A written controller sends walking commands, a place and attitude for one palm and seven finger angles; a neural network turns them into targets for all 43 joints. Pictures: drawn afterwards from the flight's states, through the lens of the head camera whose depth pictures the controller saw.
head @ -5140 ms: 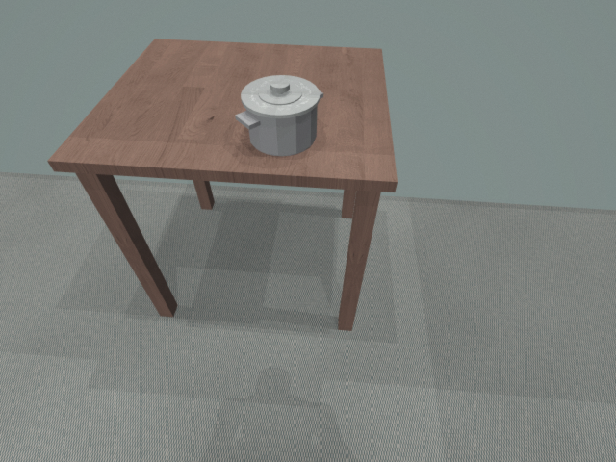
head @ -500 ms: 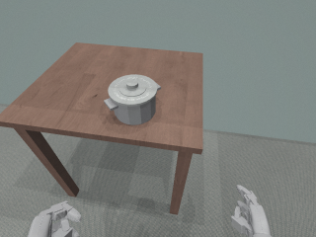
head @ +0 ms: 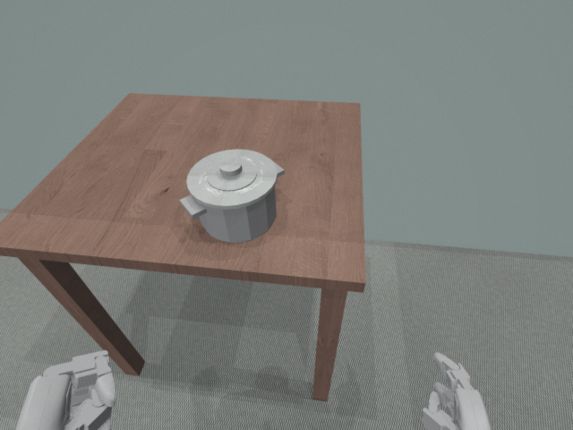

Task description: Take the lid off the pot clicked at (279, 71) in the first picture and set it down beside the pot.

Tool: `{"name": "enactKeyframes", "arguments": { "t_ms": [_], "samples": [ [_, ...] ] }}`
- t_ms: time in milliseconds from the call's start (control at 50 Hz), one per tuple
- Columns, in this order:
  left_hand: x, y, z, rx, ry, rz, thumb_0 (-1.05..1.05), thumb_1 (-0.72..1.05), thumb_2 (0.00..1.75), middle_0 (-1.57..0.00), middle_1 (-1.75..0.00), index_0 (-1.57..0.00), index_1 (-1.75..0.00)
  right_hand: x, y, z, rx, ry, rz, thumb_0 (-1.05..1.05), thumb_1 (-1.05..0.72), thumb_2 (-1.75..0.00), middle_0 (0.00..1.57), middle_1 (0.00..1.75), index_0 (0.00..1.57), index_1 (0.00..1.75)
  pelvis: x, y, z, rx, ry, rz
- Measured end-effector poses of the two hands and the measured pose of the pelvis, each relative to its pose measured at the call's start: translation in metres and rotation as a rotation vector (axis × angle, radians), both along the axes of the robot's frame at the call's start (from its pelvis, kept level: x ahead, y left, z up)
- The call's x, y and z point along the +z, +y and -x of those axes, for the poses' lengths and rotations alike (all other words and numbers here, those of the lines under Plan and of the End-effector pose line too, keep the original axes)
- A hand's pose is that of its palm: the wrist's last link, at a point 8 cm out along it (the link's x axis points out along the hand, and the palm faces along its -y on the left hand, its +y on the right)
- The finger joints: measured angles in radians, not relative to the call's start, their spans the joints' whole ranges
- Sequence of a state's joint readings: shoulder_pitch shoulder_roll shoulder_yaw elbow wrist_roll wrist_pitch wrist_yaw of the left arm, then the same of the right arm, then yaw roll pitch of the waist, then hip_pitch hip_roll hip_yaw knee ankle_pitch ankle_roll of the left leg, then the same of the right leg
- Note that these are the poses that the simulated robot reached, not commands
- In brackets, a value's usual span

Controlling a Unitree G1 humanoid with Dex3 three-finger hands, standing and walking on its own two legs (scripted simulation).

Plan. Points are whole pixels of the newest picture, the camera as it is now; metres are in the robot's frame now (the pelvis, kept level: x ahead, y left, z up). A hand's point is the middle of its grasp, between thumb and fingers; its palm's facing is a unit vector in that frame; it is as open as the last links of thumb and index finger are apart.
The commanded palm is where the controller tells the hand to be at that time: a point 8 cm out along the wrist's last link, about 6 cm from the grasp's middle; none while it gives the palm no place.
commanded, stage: raise the hand higher, near the body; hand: left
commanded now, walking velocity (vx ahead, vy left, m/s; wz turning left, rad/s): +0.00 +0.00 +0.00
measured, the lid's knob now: (230, 167) +0.53 +0.17 +0.09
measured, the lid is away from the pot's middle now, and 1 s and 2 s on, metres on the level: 0.00 0.00 0.00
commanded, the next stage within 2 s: reach forward and open the fingers in 0.42 s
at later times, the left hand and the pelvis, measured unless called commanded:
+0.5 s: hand (90, 355) +0.16 +0.24 +0.10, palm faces +0.36 -0.84 -0.40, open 3.1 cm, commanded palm +0.12 +0.28 +0.13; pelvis +0.00 +0.01 +0.00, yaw +0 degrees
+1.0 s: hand (82, 333) +0.18 +0.26 +0.11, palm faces -0.25 -0.04 -0.97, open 3.9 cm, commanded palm +0.18 +0.26 +0.17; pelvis -0.02 +0.00 +0.00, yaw +1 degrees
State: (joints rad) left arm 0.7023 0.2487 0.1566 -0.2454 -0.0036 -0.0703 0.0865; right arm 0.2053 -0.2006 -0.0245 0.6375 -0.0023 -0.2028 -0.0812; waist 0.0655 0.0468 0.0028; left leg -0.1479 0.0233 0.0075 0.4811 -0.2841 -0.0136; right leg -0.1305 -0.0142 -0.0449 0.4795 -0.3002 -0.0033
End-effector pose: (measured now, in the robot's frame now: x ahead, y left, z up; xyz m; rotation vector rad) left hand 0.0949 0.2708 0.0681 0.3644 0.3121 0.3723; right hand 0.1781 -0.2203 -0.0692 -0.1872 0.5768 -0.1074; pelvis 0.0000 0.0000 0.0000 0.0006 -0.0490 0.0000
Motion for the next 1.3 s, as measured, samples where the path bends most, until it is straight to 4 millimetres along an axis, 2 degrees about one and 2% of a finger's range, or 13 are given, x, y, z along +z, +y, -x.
{"name": "enactKeyframes", "arguments": {
  "t_ms": [120, 220, 360, 540, 660, 720, 780, 980, 1080, 1300],
  "samples": [
    [0.014, 0.002, -0.006, -0.008, -0.063, -0.014, 0.01, 0.89, 0.90, -1.29, -1.50, -1.30, -1.50, 0.009, 0.011, -0.015, 0.033, -0.041, -0.008, 0.02, -0.90, -0.90, 0.20, 0.30, 0.20, 0.30, 0.000, 0.002, -0.002, 0.003, -0.003, 0.000],
    [0.026, 0.005, -0.010, -0.011, -0.111, -0.032, 0.01, 0.89, 0.90, -1.30, -1.50, -1.30, -1.50, 0.009, 0.021, -0.019, 0.061, -0.044, -0.021, 0.02, -0.90, -0.90, 0.20, 0.30, 0.20, 0.30, 0.001, 0.004, -0.002, 0.006, -0.007, 0.001],
    [0.041, 0.009, -0.019, -0.017, -0.171, -0.058, 0.01, 0.89, 0.90, -1.30, -1.50, -1.30, -1.50, 0.004, 0.028, -0.012, 0.078, -0.008, -0.029, 0.02, -0.90, -0.90, 0.21, 0.30, 0.20, 0.30, 0.001, 0.005, -0.001, 0.006, -0.010, 0.002],
    [0.062, 0.010, -0.030, -0.044, -0.251, -0.099, 0.02, 0.89, 0.90, -1.30, -1.50, -1.30, -1.50, -0.004, 0.021, 0.003, 0.055, 0.033, -0.025, 0.02, -0.90, -0.90, 0.21, 0.30, 0.20, 0.30, 0.002, 0.006, 0.001, 0.000, -0.015, 0.002],
    [0.074, 0.002, -0.043, -0.198, -0.002, -0.715, 0.01, 0.85, 0.91, -1.28, -1.45, -1.29, -1.45, -0.015, 0.011, 0.004, 0.087, 0.131, -0.009, 0.02, -0.90, -0.90, 0.21, 0.30, 0.20, 0.30, -0.002, 0.006, 0.008, -0.010, 0.032, -0.003],
    [0.079, 0.002, -0.049, -0.272, 0.111, -0.932, 0.01, 0.80, 0.93, -1.26, -1.39, -1.27, -1.39, -0.021, 0.007, 0.000, 0.077, 0.164, -0.022, 0.02, -0.90, -0.90, 0.21, 0.30, 0.20, 0.30, -0.002, 0.006, 0.011, -0.013, 0.041, -0.003],
    [0.080, 0.006, -0.058, -0.330, 0.210, -1.034, 0.01, 0.73, 0.97, -1.24, -1.31, -1.25, -1.31, -0.023, 0.004, -0.005, 0.062, 0.174, -0.039, 0.02, -0.90, -0.90, 0.20, 0.30, 0.20, 0.30, -0.001, 0.005, 0.013, -0.006, 0.041, -0.003],
    [0.093, -0.006, -0.080, -0.565, 0.316, -1.063, 0.00, 0.45, 1.12, -1.14, -0.98, -1.15, -0.98, -0.015, 0.004, -0.015, 0.062, 0.123, -0.057, 0.02, -0.90, -0.90, 0.20, 0.30, 0.20, 0.30, 0.003, 0.001, 0.018, 0.019, 0.027, -0.002],
    [0.104, -0.007, -0.088, -0.590, 0.276, -1.066, 0.00, 0.31, 1.18, -1.09, -0.80, -1.09, -0.81, -0.014, 0.003, -0.008, 0.070, 0.134, -0.057, 0.02, -0.90, -0.90, 0.20, 0.30, 0.20, 0.30, 0.005, 0.000, 0.023, 0.022, 0.026, 0.001],
    [0.114, -0.005, -0.111, -0.594, 0.226, -1.092, 0.00, 0.02, 1.27, -0.96, -0.42, -0.97, -0.42, -0.022, 0.004, 0.016, 0.062, 0.199, -0.058, 0.02, -0.90, -0.90, 0.20, 0.30, 0.20, 0.30, 0.006, 0.005, 0.031, 0.022, 0.020, 0.000]
  ]
}}
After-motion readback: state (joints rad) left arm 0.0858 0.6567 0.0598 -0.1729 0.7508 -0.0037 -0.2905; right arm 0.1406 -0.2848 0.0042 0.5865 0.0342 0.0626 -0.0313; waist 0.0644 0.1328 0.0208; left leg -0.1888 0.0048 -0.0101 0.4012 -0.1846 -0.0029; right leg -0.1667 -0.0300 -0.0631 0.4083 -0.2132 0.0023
